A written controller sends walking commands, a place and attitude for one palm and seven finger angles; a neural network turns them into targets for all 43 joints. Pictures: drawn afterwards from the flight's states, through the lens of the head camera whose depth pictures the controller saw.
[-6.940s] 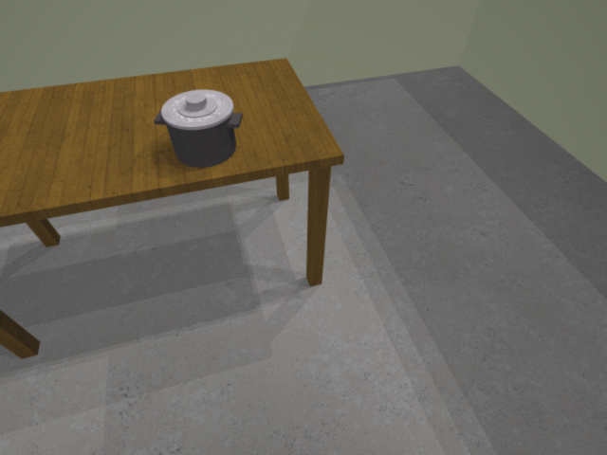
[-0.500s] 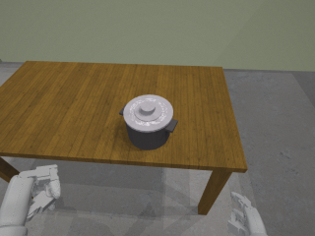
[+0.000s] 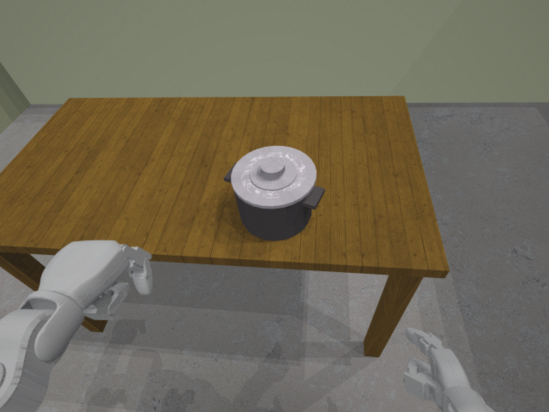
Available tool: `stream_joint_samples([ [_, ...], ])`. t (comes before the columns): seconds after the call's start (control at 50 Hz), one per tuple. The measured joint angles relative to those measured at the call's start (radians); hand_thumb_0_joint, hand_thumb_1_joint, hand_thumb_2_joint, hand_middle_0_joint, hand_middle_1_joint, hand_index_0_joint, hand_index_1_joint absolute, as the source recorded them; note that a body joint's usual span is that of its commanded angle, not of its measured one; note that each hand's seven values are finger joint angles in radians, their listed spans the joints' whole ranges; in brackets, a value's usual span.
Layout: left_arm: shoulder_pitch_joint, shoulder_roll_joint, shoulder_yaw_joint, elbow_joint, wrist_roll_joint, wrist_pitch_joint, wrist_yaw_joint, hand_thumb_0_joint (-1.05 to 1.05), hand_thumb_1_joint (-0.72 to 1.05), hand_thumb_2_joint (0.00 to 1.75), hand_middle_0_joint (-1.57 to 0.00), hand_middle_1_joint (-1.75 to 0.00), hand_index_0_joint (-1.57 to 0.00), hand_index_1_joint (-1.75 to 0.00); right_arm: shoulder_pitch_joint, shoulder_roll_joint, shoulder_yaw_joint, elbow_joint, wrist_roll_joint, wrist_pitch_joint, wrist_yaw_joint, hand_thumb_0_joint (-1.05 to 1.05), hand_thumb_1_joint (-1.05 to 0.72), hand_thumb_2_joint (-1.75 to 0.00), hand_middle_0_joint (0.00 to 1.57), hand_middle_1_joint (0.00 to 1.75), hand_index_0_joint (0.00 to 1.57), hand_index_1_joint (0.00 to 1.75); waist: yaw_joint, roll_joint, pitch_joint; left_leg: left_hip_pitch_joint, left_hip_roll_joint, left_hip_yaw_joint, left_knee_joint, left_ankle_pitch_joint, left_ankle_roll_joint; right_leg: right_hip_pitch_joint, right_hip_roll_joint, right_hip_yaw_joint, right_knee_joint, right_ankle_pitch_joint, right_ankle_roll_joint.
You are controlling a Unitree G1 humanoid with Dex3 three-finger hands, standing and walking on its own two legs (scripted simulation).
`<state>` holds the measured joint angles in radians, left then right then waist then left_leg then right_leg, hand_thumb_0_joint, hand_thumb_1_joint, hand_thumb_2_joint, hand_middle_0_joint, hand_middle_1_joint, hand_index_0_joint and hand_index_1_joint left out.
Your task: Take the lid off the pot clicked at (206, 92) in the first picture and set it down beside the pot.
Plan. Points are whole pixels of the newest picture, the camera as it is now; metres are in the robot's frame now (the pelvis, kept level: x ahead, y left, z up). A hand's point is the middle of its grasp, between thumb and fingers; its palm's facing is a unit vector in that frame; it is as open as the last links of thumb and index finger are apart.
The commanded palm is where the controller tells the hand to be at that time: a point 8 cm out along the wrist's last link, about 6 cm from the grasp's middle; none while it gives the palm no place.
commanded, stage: reach forward and open the fingers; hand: left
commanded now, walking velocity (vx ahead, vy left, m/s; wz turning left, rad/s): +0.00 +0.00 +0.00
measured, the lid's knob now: (272, 166) +0.54 +0.08 +0.03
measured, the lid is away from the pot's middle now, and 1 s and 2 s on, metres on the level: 0.00 0.00 0.00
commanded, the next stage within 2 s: move the open hand above the knob in 0.56 s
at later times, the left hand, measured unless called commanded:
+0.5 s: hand (109, 268) +0.27 +0.26 +0.09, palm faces -0.20 -0.08 -0.98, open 9.8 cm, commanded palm +0.25 +0.26 +0.16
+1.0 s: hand (147, 235) +0.33 +0.23 +0.08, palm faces -0.28 -0.07 -0.96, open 10.1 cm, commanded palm +0.33 +0.22 +0.16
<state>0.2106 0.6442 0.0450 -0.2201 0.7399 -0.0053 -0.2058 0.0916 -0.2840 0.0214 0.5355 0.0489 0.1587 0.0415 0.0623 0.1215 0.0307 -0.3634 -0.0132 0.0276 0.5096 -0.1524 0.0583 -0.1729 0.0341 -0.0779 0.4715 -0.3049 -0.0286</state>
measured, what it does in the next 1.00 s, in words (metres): stands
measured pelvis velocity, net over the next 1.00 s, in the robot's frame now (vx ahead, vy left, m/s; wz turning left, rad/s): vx -0.01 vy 0.02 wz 0.01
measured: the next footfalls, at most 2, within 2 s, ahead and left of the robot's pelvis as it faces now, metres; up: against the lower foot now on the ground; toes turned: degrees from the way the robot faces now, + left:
none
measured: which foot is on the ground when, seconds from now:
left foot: down 0.00-1.00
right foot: down 0.00-1.00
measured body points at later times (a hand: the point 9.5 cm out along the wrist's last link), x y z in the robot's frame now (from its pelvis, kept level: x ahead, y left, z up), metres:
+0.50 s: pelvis -0.02 +0.02 +0.00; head +0.01 -0.01 +0.45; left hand +0.27 +0.27 +0.14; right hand +0.20 -0.19 -0.10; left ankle +0.07 +0.08 -0.73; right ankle -0.03 -0.10 -0.73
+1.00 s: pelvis -0.01 +0.02 +0.00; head +0.02 -0.01 +0.45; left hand +0.34 +0.24 +0.14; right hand +0.18 -0.21 -0.10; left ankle +0.07 +0.08 -0.73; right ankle -0.03 -0.10 -0.73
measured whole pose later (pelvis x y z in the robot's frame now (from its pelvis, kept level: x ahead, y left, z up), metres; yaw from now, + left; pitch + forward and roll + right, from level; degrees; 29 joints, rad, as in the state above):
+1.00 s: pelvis -0.01 +0.02 +0.00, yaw +0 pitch +0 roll -2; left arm -0.34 0.56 -0.17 0.17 0.82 0.09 -0.30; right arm 0.08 -0.29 0.02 0.60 0.06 0.15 0.06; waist 0.03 0.10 0.07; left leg -0.33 -0.04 0.03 0.41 -0.08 0.08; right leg -0.16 0.01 -0.07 0.42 -0.26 -0.01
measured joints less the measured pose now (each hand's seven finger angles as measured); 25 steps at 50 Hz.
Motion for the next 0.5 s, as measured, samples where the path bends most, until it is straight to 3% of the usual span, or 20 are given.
stream_joint_samples([
  [0.32, -0.19, -0.035, -0.083, 0.107, 0.052, 0.027, -0.004, 0.0, -0.08, 1.22, -0.89, -0.28, -0.89, -0.29, -0.038, 0.012, 0.007, 0.041, 0.002, 0.002, 0.023, 0.01, -0.91, -0.9, 0.2, 0.29, 0.2, 0.3, 0.008, -0.003, 0.029, 0.033, -0.018, 0.013, -0.068, 0.053, 0.022, 0.017, -0.018, 0.01, -0.036, 0.041, 0.02],
  [0.5, -0.26, -0.037, -0.095, 0.154, 0.063, 0.038, -0.017, 0.0, -0.22, 1.29, -0.84, -0.12, -0.84, -0.12, -0.04, 0.012, 0.009, 0.048, 0.003, -0.001, 0.027, 0.01, -0.91, -0.9, 0.2, 0.29, 0.2, 0.3, 0.007, -0.002, 0.032, 0.043, -0.025, 0.016, -0.089, 0.068, 0.029, 0.02, -0.025, 0.013, -0.045, 0.05, 0.024],
])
